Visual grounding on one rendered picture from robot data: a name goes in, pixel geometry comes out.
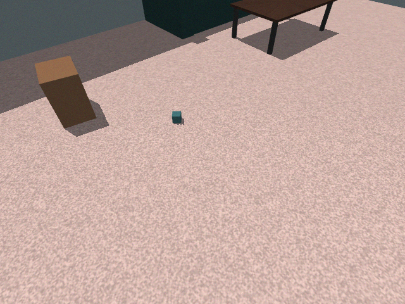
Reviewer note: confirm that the coffee table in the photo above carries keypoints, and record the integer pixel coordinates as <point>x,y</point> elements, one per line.
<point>277,11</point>

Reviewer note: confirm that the sofa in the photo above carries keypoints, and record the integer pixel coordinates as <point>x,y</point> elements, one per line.
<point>184,18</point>

